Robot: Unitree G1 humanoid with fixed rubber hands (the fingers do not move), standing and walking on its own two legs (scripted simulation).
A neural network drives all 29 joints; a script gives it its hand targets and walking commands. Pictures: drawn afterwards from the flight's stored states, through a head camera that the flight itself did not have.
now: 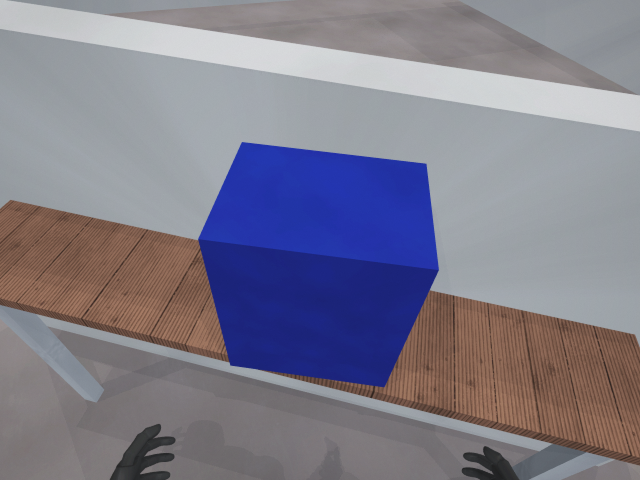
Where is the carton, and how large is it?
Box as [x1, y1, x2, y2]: [198, 142, 438, 386]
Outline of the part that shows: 242,142 198,238 230,365 384,386 438,270 426,164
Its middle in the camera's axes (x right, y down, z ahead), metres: +0.00 +0.06 +0.56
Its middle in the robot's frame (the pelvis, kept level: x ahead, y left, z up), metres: +0.40 +0.03 +0.02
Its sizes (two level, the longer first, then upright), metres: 0.245 0.177 0.299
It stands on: a table, 0.65 m high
